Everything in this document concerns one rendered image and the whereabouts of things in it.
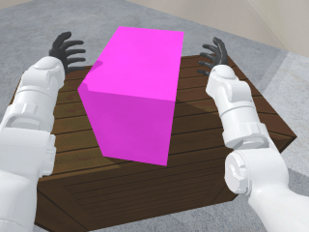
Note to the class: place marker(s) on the robot left upper arm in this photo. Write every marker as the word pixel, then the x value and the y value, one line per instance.
pixel 25 156

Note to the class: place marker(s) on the robot right forearm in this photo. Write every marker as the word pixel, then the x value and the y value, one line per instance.
pixel 237 111

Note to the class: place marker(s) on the robot left hand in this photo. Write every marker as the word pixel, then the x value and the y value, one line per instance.
pixel 58 50

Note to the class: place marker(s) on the carton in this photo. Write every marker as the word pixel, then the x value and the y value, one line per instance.
pixel 129 94

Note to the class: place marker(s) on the robot right upper arm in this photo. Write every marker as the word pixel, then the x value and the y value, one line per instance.
pixel 261 177

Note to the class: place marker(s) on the pedestal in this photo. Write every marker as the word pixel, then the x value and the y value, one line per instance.
pixel 88 191

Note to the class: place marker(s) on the robot right hand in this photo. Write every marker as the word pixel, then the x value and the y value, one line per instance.
pixel 220 57

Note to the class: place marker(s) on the robot left forearm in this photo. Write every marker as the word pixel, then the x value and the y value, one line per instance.
pixel 36 97

